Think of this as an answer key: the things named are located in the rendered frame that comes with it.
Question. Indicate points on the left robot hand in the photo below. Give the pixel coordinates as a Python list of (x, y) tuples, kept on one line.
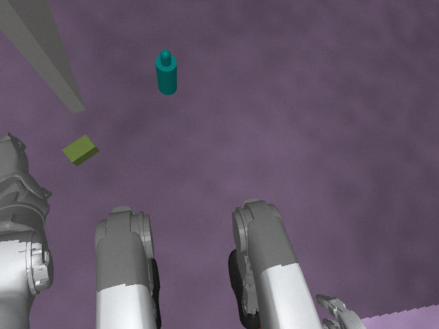
[(13, 157)]

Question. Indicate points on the right robot hand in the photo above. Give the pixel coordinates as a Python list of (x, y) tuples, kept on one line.
[(347, 319)]

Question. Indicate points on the right robot foot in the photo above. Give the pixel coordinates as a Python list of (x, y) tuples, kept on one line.
[(249, 321)]

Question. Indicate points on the left robot arm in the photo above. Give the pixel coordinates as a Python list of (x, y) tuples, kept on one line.
[(26, 264)]

